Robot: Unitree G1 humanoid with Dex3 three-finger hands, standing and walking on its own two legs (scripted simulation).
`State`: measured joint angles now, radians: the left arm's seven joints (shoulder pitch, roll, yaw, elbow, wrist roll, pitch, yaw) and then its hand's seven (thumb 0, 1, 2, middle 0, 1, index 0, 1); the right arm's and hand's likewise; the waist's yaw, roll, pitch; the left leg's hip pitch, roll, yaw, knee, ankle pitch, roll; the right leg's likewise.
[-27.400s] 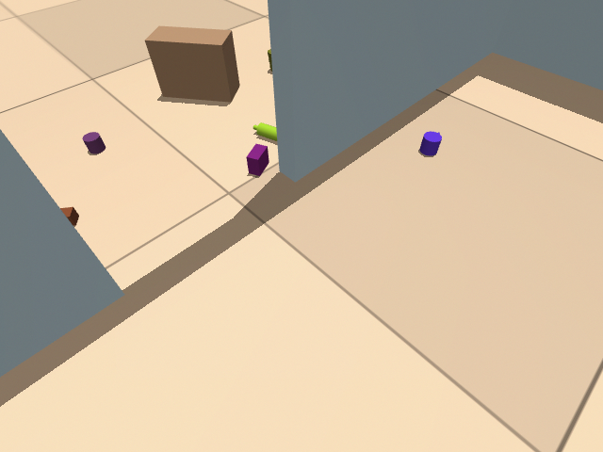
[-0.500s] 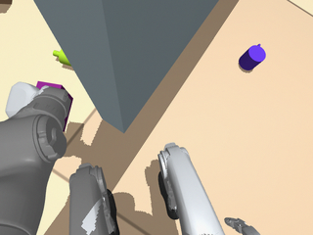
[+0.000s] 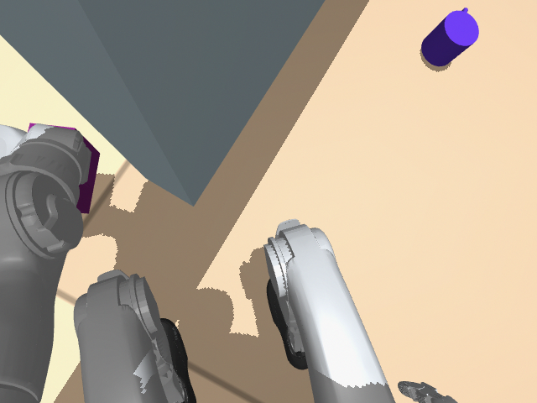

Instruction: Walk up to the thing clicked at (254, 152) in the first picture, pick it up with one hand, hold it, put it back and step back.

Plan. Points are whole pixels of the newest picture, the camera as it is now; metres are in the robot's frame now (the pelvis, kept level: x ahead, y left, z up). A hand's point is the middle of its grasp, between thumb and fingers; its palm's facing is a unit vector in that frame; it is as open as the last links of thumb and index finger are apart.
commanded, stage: crouch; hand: left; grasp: from above
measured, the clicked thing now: (61, 172) +0.50 +0.21 -0.21
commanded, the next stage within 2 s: lower in 0.48 s
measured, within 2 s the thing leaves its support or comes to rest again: rests again in 1.24 s
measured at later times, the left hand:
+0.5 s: hand (59, 174) +0.49 +0.21 -0.18, palm faces -0.12 -0.47 -0.88, open 9.4 cm
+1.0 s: hand (71, 180) +0.49 +0.20 -0.22, palm faces -0.13 -0.47 -0.87, open 9.4 cm
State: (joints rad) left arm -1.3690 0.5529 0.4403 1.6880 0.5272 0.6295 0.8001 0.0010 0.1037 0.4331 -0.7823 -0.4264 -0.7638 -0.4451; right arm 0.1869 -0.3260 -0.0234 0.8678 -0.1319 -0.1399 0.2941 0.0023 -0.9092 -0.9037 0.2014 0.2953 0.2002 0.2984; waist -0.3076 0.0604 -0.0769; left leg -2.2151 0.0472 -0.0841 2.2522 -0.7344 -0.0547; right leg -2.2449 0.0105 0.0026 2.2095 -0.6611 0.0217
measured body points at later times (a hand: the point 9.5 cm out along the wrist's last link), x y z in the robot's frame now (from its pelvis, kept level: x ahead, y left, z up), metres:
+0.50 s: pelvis -0.01 +0.00 -0.03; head +0.27 +0.00 +0.32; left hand +0.50 +0.23 -0.13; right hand -0.06 -0.27 -0.14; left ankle +0.07 +0.14 -0.34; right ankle +0.09 -0.12 -0.34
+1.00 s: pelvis -0.02 +0.01 -0.04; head +0.27 +0.02 +0.31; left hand +0.50 +0.22 -0.17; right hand -0.08 -0.26 -0.12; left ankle +0.07 +0.14 -0.34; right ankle +0.09 -0.12 -0.34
